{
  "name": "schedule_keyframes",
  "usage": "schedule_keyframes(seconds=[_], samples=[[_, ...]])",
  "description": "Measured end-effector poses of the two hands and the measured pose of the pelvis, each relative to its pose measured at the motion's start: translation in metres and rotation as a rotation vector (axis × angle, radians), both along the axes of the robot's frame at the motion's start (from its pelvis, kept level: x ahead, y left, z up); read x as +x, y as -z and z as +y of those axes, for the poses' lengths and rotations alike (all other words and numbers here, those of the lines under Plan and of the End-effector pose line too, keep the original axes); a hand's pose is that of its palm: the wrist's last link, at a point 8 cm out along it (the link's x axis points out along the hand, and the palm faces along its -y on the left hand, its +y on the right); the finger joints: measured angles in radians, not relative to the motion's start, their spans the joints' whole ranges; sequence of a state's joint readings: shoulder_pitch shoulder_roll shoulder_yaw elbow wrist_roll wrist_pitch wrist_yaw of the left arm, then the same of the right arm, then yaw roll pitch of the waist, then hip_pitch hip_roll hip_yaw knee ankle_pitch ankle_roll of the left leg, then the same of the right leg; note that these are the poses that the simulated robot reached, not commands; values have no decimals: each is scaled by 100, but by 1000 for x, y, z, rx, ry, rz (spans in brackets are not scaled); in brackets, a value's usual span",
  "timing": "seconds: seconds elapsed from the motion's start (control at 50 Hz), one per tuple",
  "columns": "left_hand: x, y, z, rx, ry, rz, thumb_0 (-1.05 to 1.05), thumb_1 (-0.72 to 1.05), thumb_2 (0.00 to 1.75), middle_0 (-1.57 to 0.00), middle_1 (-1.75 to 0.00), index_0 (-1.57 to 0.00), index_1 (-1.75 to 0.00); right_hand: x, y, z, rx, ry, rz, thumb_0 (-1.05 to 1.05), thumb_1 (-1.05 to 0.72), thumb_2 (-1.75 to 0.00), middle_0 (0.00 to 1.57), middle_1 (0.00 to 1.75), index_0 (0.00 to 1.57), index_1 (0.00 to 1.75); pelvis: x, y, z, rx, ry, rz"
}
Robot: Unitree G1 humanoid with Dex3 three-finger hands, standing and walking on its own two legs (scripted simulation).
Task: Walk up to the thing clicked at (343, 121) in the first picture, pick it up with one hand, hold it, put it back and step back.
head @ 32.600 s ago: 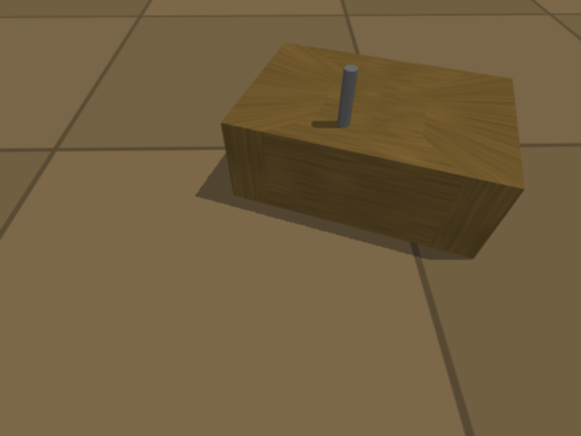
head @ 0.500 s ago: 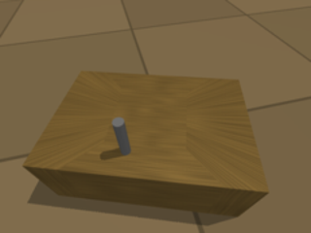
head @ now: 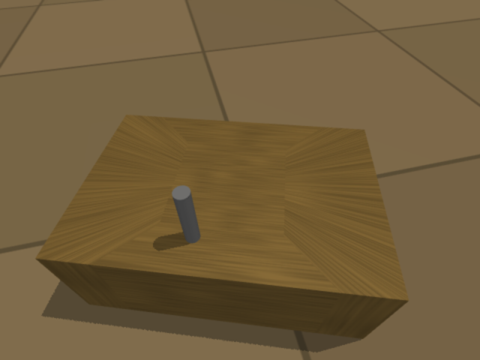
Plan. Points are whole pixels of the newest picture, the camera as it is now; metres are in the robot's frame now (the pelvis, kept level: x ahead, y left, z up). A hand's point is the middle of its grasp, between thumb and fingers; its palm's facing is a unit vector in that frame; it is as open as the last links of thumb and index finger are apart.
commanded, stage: stand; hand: left
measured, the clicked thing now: (187, 216) +0.53 +0.18 -0.24
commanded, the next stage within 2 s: step back in 1.38 s
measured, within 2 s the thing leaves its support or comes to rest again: neither
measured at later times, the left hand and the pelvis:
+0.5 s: hand out of the picture +0.09 +0.25 -0.15, palm faces -0.01 -0.94 -0.35, open 7.4 cm; pelvis +0.02 +0.00 +0.00, yaw +0 degrees
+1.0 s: hand out of the picture +0.09 +0.25 -0.15, palm faces -0.02 -0.94 -0.35, open 7.4 cm; pelvis +0.02 +0.00 +0.00, yaw -1 degrees
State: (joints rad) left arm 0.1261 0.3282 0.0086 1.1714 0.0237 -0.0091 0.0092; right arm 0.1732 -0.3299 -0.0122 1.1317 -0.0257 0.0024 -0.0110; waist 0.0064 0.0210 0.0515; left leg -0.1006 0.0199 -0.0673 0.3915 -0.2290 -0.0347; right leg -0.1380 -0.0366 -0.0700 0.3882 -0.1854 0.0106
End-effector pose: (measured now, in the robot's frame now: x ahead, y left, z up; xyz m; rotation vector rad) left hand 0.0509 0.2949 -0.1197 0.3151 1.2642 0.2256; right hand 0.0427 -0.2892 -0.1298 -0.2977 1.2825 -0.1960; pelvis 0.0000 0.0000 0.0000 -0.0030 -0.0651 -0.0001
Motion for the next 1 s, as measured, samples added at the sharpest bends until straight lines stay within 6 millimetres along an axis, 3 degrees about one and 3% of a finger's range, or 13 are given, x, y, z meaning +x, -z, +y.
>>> schedule_keyframes(seconds=[0.52, 1.0], samples=[[31, -5, -1, -3, 12, -21, 1, 91, 89, -20, -30, -20, -30, 37, -5, -2, -6, -16, -42, 0, -91, -89, 20, 30, 20, 30, 15, -3, 1, 2, 8, 17], [33, -5, 0, -3, 19, -11, 1, 91, 89, -20, -30, -20, -30, 28, -6, -6, -8, -3, -14, 0, -91, -89, 20, 30, 20, 30, 18, -4, -1, 3, 13, 23]])
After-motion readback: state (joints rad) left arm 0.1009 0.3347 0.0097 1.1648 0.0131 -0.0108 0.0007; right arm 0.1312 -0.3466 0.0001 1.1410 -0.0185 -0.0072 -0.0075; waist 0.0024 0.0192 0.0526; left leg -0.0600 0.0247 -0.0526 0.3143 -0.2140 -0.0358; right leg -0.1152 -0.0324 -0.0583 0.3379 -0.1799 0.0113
